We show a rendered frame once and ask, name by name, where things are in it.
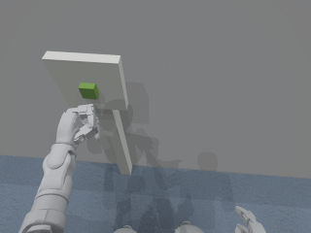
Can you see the button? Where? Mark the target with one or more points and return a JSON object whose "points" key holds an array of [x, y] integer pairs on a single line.
{"points": [[88, 90]]}

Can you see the robot left forearm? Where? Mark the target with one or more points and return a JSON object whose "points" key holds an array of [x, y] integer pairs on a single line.
{"points": [[47, 214]]}

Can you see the left robot hand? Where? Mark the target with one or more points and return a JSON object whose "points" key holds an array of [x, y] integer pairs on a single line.
{"points": [[72, 131]]}

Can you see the panel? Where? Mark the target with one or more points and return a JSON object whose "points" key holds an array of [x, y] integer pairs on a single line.
{"points": [[69, 69]]}

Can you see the robot right shin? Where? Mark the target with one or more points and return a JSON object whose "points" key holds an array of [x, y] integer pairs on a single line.
{"points": [[186, 223]]}

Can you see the right robot hand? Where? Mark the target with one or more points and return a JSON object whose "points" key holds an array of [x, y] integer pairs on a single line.
{"points": [[250, 220]]}

